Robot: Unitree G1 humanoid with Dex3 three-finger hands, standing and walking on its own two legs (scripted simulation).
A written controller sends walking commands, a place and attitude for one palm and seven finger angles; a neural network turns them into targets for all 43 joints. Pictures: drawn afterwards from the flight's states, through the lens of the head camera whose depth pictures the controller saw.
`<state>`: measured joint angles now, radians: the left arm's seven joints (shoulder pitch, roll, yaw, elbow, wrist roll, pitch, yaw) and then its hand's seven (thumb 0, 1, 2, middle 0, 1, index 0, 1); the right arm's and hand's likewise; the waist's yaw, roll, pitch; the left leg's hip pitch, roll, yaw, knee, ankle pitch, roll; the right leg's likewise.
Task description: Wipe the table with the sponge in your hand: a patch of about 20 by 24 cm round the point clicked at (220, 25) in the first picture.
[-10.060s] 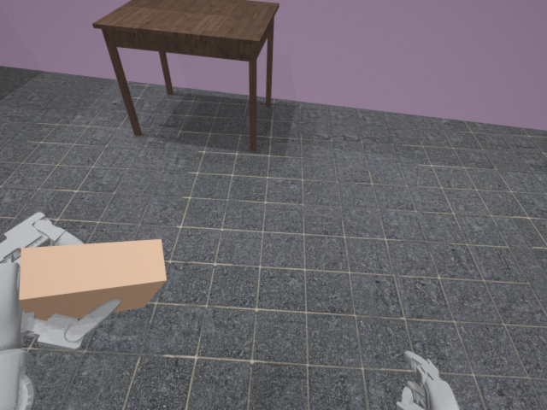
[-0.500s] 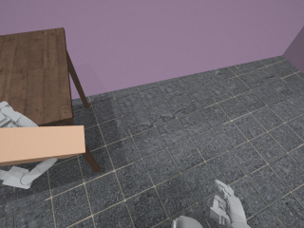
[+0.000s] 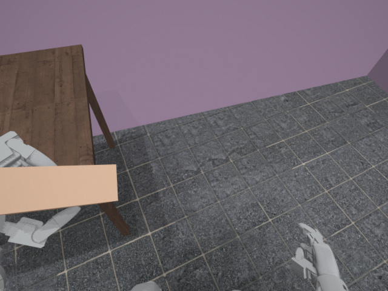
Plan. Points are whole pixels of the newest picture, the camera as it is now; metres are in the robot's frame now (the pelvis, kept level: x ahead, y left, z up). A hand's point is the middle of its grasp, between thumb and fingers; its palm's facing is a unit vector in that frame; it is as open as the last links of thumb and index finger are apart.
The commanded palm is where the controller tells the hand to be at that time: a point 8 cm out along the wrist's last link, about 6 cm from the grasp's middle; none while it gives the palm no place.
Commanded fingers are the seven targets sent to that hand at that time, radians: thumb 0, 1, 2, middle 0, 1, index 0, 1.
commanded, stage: come to a stop and stand still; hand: left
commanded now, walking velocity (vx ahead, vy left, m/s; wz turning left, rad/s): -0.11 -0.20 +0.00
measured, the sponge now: (73, 189) +0.23 +0.18 +0.16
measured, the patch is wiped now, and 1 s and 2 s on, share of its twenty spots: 0.00 0.00 0.00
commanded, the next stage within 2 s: look again from close up in 1.44 s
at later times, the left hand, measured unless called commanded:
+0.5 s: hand (42, 245) +0.16 +0.18 +0.19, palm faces +0.35 -0.82 -0.46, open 9.1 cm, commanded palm +0.11 +0.23 +0.19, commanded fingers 0.00 0.10 1.30 -1.20 -1.60 -1.20 -1.60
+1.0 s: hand out of the picture +0.10 +0.23 +0.18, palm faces +0.44 -0.80 -0.40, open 9.1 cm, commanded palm +0.05 +0.26 +0.19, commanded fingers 0.00 0.10 1.30 -1.20 -1.60 -1.20 -1.60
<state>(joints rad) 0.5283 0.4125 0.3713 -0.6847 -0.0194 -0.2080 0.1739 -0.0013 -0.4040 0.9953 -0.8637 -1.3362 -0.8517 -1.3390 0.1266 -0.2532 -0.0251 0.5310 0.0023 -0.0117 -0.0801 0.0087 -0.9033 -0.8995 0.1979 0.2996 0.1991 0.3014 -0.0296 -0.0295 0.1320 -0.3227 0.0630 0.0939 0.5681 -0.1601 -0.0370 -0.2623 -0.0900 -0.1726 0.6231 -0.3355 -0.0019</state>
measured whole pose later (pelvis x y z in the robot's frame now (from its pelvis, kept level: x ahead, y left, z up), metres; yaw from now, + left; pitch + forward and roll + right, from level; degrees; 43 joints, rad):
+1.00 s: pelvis -0.11 -0.02 +0.01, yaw +0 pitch -2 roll +1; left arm 0.45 0.37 0.34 -0.48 -0.01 -0.20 0.16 0.00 -0.40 0.99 -0.86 -1.34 -0.85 -1.34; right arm 0.19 -0.18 0.01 0.57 0.01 -0.04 -0.07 0.01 -0.90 -0.90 0.20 0.30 0.20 0.30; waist 0.04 -0.03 0.03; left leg -0.21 0.05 0.11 0.52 -0.27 -0.01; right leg -0.29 -0.05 -0.12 0.58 -0.31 0.00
